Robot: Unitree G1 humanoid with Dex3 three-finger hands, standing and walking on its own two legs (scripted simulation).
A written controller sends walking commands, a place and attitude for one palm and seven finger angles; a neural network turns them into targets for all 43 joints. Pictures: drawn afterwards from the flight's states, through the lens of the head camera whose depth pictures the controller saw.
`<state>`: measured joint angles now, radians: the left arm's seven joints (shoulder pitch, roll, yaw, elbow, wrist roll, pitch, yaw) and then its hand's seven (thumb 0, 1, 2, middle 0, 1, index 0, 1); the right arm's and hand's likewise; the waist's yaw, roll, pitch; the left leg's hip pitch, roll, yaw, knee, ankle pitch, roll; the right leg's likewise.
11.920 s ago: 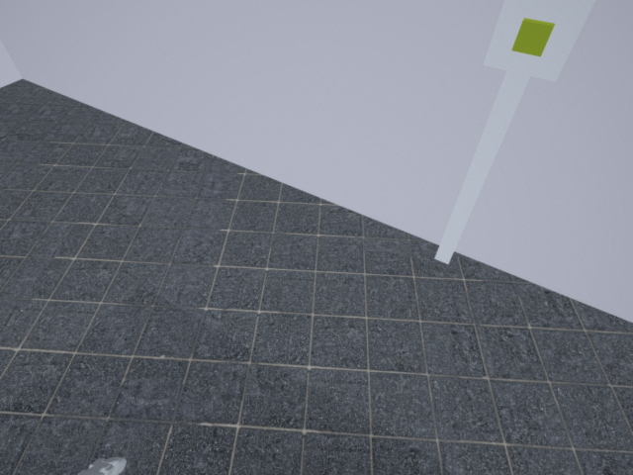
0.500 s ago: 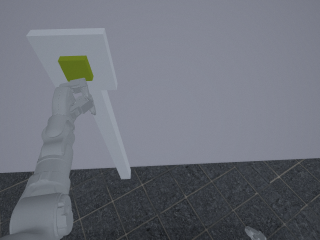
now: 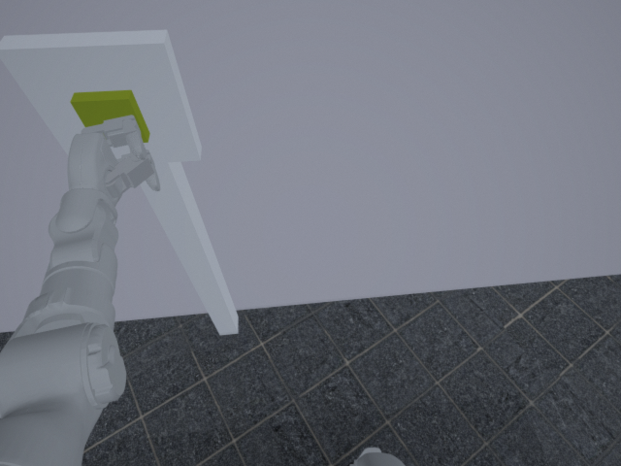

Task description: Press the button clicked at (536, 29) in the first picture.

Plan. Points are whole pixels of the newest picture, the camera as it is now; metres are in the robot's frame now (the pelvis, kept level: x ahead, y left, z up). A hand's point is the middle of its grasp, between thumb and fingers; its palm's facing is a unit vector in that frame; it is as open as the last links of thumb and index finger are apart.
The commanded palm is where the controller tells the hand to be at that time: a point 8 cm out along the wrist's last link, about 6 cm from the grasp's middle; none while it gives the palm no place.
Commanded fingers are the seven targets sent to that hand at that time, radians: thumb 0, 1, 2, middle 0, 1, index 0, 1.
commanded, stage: press the button with the knuckle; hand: left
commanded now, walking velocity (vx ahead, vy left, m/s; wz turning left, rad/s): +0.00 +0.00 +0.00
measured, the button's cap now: (113, 116) +0.52 +0.24 +0.15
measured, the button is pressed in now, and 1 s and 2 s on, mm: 1 9 0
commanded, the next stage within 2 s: hold the button down briefly in 0.48 s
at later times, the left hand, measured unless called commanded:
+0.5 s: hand (142, 157) +0.48 +0.20 +0.12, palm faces +0.06 -1.00 -0.03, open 2.9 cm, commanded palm +0.48 +0.25 +0.12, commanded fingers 0.00 0.90 0.90 -1.30 -1.50 -1.30 -1.50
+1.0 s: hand (141, 156) +0.48 +0.21 +0.12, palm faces +0.05 -1.00 -0.03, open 2.9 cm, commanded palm +0.48 +0.25 +0.12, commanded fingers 0.00 0.90 0.90 -1.30 -1.50 -1.30 -1.50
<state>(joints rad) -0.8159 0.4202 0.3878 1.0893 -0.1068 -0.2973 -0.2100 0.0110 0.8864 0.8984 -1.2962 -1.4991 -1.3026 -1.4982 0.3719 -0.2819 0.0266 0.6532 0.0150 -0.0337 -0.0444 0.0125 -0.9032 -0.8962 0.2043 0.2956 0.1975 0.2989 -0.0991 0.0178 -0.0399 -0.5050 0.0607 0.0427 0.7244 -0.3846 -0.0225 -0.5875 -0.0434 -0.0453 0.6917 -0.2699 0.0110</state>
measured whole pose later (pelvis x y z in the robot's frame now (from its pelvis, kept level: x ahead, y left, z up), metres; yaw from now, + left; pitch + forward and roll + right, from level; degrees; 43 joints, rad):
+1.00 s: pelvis -0.03 +0.00 -0.01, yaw +2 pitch +14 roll -1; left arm -1.06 0.57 0.37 1.32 -0.07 -0.31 -0.23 -0.01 0.74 0.95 -1.30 -1.50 -1.39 -1.50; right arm 0.42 -0.31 0.05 0.67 -0.01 -0.08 -0.05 0.01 -0.90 -0.90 0.21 0.30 0.20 0.30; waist -0.17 0.02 -0.04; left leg -0.70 0.06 0.00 0.82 -0.37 -0.02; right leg -0.74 -0.05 -0.08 0.73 -0.23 0.01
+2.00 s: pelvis +0.01 +0.00 +0.01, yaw +2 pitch +5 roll +0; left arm -0.47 0.27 0.24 0.61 -0.19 -0.14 -0.20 0.02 0.90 0.90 -1.30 -1.50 -1.30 -1.50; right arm 0.23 -0.26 0.04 0.60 0.03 -0.07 -0.07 0.01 -0.90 -0.90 0.20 0.30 0.20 0.30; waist 0.00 0.03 -0.04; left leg -0.37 0.04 0.00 0.67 -0.38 -0.03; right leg -0.43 -0.06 -0.08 0.65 -0.29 0.01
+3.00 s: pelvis +0.01 +0.00 +0.03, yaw +1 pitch -6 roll +0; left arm 0.37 0.28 0.23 -0.32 -0.03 -0.10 0.09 0.02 0.89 0.90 -1.30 -1.50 -1.31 -1.50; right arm 0.20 -0.22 0.03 0.66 -0.03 -0.12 -0.07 0.02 -0.90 -0.90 0.21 0.30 0.20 0.30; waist 0.06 0.07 0.04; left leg -0.01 0.04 0.03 0.40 -0.27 -0.02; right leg -0.09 -0.05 -0.06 0.38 -0.18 0.02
